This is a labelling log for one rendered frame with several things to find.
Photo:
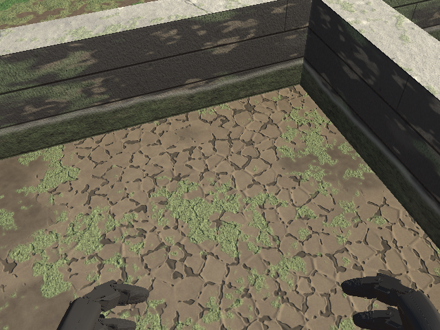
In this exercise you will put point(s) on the robot left hand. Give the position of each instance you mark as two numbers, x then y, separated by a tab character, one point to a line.
84	312

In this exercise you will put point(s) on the robot right hand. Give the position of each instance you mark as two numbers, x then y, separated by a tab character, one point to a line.
415	310

